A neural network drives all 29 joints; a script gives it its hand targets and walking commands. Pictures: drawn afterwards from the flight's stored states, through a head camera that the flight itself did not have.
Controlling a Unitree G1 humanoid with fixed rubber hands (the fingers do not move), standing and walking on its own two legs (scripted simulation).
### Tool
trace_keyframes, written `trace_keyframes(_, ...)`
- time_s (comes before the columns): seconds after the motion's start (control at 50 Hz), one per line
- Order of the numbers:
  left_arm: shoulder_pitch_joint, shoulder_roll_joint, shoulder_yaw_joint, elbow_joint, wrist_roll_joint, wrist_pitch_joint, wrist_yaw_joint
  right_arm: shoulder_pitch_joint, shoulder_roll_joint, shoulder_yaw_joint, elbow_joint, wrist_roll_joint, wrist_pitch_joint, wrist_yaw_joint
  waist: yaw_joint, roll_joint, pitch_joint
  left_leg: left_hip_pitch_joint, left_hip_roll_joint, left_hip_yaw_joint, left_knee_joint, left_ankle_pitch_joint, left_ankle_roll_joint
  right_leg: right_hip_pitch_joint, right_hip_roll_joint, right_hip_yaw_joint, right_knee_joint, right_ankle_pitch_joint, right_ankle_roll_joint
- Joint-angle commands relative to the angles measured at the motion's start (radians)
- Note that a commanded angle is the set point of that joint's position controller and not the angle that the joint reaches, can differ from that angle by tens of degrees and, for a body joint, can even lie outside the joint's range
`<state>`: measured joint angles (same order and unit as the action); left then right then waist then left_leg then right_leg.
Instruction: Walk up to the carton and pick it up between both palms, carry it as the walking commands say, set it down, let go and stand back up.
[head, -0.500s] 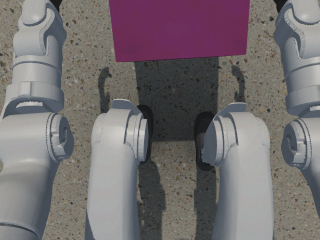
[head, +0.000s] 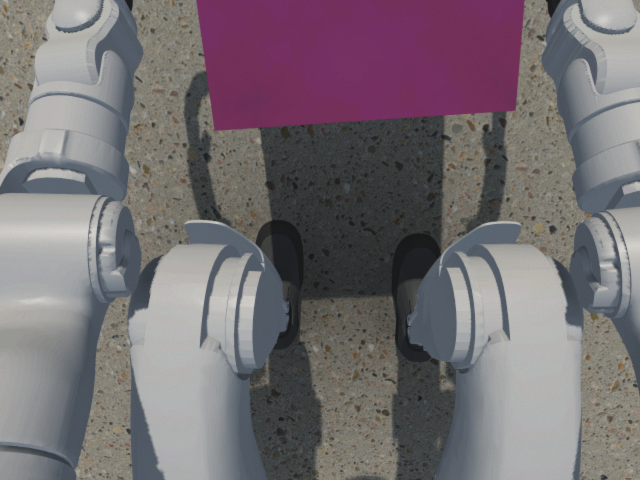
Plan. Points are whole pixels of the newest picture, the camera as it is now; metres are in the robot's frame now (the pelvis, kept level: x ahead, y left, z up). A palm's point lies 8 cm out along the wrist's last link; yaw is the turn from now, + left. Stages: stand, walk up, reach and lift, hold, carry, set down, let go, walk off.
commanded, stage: reach and lift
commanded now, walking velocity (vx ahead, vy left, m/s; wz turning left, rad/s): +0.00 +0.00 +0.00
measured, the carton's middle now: out of the picture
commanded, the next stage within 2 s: none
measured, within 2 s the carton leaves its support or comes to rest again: leaves its support in 1.34 s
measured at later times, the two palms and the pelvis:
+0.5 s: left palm out of the picture +0.53 +0.20 -0.16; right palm out of the picture +0.54 -0.15 -0.17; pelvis -0.01 -0.01 +0.01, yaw +0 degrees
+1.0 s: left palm out of the picture +0.52 +0.20 -0.18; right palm out of the picture +0.54 -0.14 -0.18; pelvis +0.00 -0.01 +0.02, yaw +0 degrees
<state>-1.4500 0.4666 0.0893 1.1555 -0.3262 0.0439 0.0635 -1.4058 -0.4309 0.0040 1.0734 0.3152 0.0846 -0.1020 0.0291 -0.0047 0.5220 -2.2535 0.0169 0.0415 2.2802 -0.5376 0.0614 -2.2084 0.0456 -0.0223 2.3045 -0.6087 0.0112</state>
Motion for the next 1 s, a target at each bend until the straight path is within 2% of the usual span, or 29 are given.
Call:
trace_keyframes(0.0, -0.107, 0.161, 0.053, -0.177, 0.037, -0.047, 0.027, -0.150, -0.085, -0.058, -0.187, 0.000, -0.058, -0.006, 0.062, -0.021, -1.545, 0.820, -0.009, -0.075, -0.182, 0.493, -0.061, 0.489, -0.015, -0.022, -0.167, 0.363, 0.008)
trace_keyframes(0.02, -0.095, 0.179, 0.065, -0.206, 0.042, -0.053, 0.029, -0.131, -0.073, -0.038, -0.196, 0.018, -0.051, -0.004, 0.087, -0.020, -1.581, 0.853, -0.009, -0.076, -0.176, 0.514, -0.058, 0.497, -0.010, -0.015, -0.167, 0.383, 0.009)
trace_keyframes(0.04, -0.117, 0.110, 0.006, -0.238, -0.001, -0.061, 0.027, -0.149, -0.025, -0.008, -0.218, 0.042, -0.054, 0.003, 0.078, -0.007, -1.606, 0.850, -0.010, -0.071, -0.177, 0.535, -0.056, 0.543, -0.008, -0.013, -0.167, 0.416, 0.003)
trace_keyframes(0.06, -0.141, 0.134, 0.020, -0.260, 0.001, -0.056, 0.028, -0.182, -0.052, -0.017, -0.255, 0.036, -0.051, -0.004, 0.097, -0.019, -1.607, 0.864, -0.004, -0.077, -0.184, 0.554, -0.056, 0.535, -0.011, -0.016, -0.166, 0.423, 0.012)
trace_keyframes(0.16, -0.269, 0.086, -0.065, -0.332, -0.066, -0.050, -0.008, -0.261, 0.022, 0.022, -0.258, 0.047, -0.044, -0.001, 0.035, -0.018, -1.542, 0.724, -0.010, -0.053, -0.175, 0.447, -0.051, 0.602, -0.016, 0.011, -0.187, 0.400, -0.005)
trace_keyframes(0.24, -0.291, 0.129, -0.047, -0.280, -0.046, -0.044, -0.005, -0.271, 0.016, -0.004, -0.224, 0.030, -0.040, -0.022, 0.041, -0.003, -1.504, 0.711, -0.007, -0.055, -0.191, 0.403, -0.062, 0.600, 0.000, 0.019, -0.209, 0.377, -0.002)
trace_keyframes(0.26, -0.302, 0.106, -0.039, -0.276, -0.055, -0.047, 0.001, -0.287, 0.029, 0.017, -0.220, 0.032, -0.045, -0.020, 0.046, -0.037, -1.536, 0.714, -0.013, -0.044, -0.181, 0.382, -0.060, 0.632, -0.014, 0.016, -0.202, 0.353, -0.005)
trace_keyframes(0.28, -0.311, 0.082, -0.064, -0.250, -0.064, -0.043, 0.004, -0.281, 0.031, 0.007, -0.170, 0.021, -0.040, -0.026, 0.032, -0.019, -1.473, 0.700, -0.012, -0.057, -0.216, 0.352, -0.063, 0.615, -0.009, 0.012, -0.209, 0.335, -0.007)
trace_keyframes(0.32, -0.259, 0.083, -0.050, -0.156, -0.043, -0.041, 0.003, -0.282, 0.062, 0.024, -0.118, 0.023, -0.036, -0.019, 0.074, -0.006, -1.408, 0.696, -0.014, -0.054, -0.214, 0.330, -0.062, 0.576, -0.007, 0.024, -0.216, 0.299, -0.008)
trace_keyframes(0.36, -0.247, 0.056, -0.049, -0.037, -0.020, -0.032, 0.001, -0.314, 0.075, 0.051, -0.080, 0.025, -0.033, -0.011, 0.083, -0.009, -1.331, 0.641, -0.009, -0.045, -0.227, 0.290, -0.058, 0.530, -0.001, 0.019, -0.233, 0.264, 0.002)
trace_keyframes(0.38, -0.264, 0.061, -0.040, -0.011, -0.009, -0.028, 0.000, -0.338, 0.071, 0.033, -0.076, 0.002, -0.034, -0.015, 0.068, -0.020, -1.305, 0.621, -0.008, -0.053, -0.226, 0.255, -0.051, 0.530, -0.003, 0.016, -0.225, 0.234, 0.005)
trace_keyframes(0.4, -0.239, 0.066, -0.016, -0.017, 0.025, -0.033, 0.011, -0.282, 0.070, 0.035, -0.029, 0.004, -0.033, -0.017, 0.100, -0.003, -1.319, 0.628, -0.010, -0.043, -0.234, 0.249, -0.059, 0.526, -0.002, 0.023, -0.225, 0.224, -0.001)
trace_keyframes(0.48, -0.247, 0.011, -0.009, 0.009, 0.042, -0.054, 0.031, -0.338, 0.087, 0.046, -0.081, -0.013, -0.065, -0.028, 0.079, -0.044, -1.346, 0.632, -0.025, -0.043, -0.233, 0.280, -0.053, 0.539, 0.016, 0.016, -0.240, 0.260, 0.003)
trace_keyframes(0.52, -0.255, -0.015, -0.003, -0.009, 0.049, -0.064, 0.036, -0.357, 0.107, 0.054, -0.105, -0.006, -0.072, -0.031, 0.104, -0.034, -1.401, 0.668, -0.025, -0.058, -0.227, 0.333, -0.046, 0.543, 0.012, 0.010, -0.223, 0.302, 0.008)
trace_keyframes(0.56, -0.274, -0.046, -0.040, -0.024, 0.021, -0.081, 0.041, -0.339, 0.136, 0.079, -0.095, 0.005, -0.083, -0.033, 0.071, -0.040, -1.411, 0.687, -0.030, -0.055, -0.223, 0.394, -0.055, 0.582, 0.020, 0.016, -0.234, 0.365, 0.006)
trace_keyframes(0.6, -0.277, -0.073, -0.068, -0.075, 0.015, -0.087, 0.038, -0.339, 0.190, 0.107, -0.107, 0.033, -0.086, -0.025, 0.092, -0.016, -1.435, 0.673, -0.035, -0.053, -0.233, 0.394, -0.054, 0.585, 0.026, 0.008, -0.225, 0.384, 0.001)
trace_keyframes(0.62, -0.307, -0.078, -0.088, -0.096, -0.009, -0.097, 0.038, -0.346, 0.173, 0.102, -0.116, 0.022, -0.091, -0.032, 0.063, -0.051, -1.454, 0.687, -0.039, -0.055, -0.221, 0.422, -0.052, 0.598, 0.022, 0.013, -0.229, 0.399, 0.007)
trace_keyframes(0.68, -0.291, -0.102, -0.114, -0.129, -0.029, -0.102, 0.029, -0.332, 0.204, 0.124, -0.149, 0.043, -0.097, -0.033, 0.071, -0.040, -1.488, 0.687, -0.039, -0.051, -0.214, 0.454, -0.057, 0.633, 0.027, 0.020, -0.229, 0.456, 0.005)
trace_keyframes(0.72, -0.318, -0.141, -0.150, -0.164, -0.059, -0.108, 0.026, -0.312, 0.224, 0.144, -0.143, 0.035, -0.103, -0.040, 0.039, -0.047, -1.529, 0.696, -0.049, -0.051, -0.208, 0.452, -0.056, 0.682, 0.032, 0.030, -0.232, 0.466, 0.002)
trace_keyframes(0.74, -0.307, -0.148, -0.153, -0.136, -0.060, -0.106, 0.025, -0.336, 0.249, 0.134, -0.164, 0.048, -0.106, -0.036, 0.067, -0.035, -1.522, 0.709, -0.046, -0.054, -0.224, 0.466, -0.055, 0.651, 0.041, 0.005, -0.233, 0.457, 0.004)
trace_keyframes(0.76, -0.278, -0.161, -0.157, -0.136, -0.047, -0.102, 0.027, -0.328, 0.261, 0.129, -0.155, 0.047, -0.103, -0.039, 0.059, -0.036, -1.523, 0.698, -0.042, -0.057, -0.211, 0.479, -0.048, 0.650, 0.032, 0.014, -0.227, 0.473, 0.005)
trace_keyframes(0.78, -0.285, -0.214, -0.178, -0.148, -0.057, -0.106, 0.021, -0.336, 0.280, 0.164, -0.162, 0.055, -0.111, -0.034, 0.088, -0.020, -1.532, 0.727, -0.050, -0.050, -0.219, 0.493, -0.057, 0.675, 0.036, 0.018, -0.223, 0.479, 0.000)
trace_keyframes(0.82, -0.305, -0.287, -0.191, -0.152, -0.052, -0.104, 0.003, -0.330, 0.407, 0.177, -0.137, 0.049, -0.098, -0.005, 0.099, -0.025, -1.488, 0.690, -0.060, -0.046, -0.229, 0.468, -0.050, 0.619, 0.045, 0.014, -0.234, 0.451, 0.003)
trace_keyframes(0.84, -0.376, -0.386, -0.226, -0.182, -0.058, -0.105, -0.019, -0.390, 0.511, 0.198, -0.133, 0.048, -0.093, 0.022, 0.083, -0.023, -1.478, 0.691, -0.059, -0.040, -0.223, 0.454, -0.047, 0.606, 0.055, 0.018, -0.235, 0.438, -0.006)
trace_keyframes(0.88, -0.437, -0.477, -0.237, -0.192, -0.064, -0.093, -0.051, -0.482, 0.586, 0.209, -0.183, 0.035, -0.093, 0.042, 0.079, -0.057, -1.471, 0.649, -0.061, -0.047, -0.217, 0.440, -0.041, 0.598, 0.054, 0.014, -0.218, 0.438, -0.001)
trace_keyframes(0.9, -0.500, -0.584, -0.267, -0.221, -0.061, -0.088, -0.070, -0.513, 0.697, 0.219, -0.164, 0.025, -0.084, 0.066, 0.085, -0.041, -1.475, 0.645, -0.072, -0.019, -0.223, 0.418, -0.042, 0.615, 0.065, 0.011, -0.220, 0.421, -0.009)
trace_keyframes(0.92, -0.516, -0.660, -0.267, -0.197, -0.065, -0.075, -0.099, -0.557, 0.765, 0.227, -0.160, 0.007, -0.076, 0.083, 0.068, -0.091, -1.446, 0.621, -0.074, -0.028, -0.210, 0.408, -0.039, 0.609, 0.062, 0.005, -0.206, 0.418, 0.001)
trace_keyframes(0.94, -0.554, -0.695, -0.302, -0.244, -0.070, -0.079, -0.112, -0.521, 0.801, 0.208, -0.140, 0.000, -0.071, 0.100, 0.067, -0.033, -1.443, 0.628, -0.083, -0.001, -0.209, 0.414, -0.056, 0.600, 0.074, 0.016, -0.220, 0.415, -0.011)
trace_keyframes(0.98, -0.612, -0.735, -0.296, -0.269, -0.061, -0.065, -0.138, -0.561, 0.836, 0.188, -0.159, -0.019, -0.059, 0.123, 0.040, -0.037, -1.444, 0.656, -0.084, -0.022, -0.202, 0.402, -0.050, 0.553, 0.073, -0.003, -0.205, 0.392, -0.005)
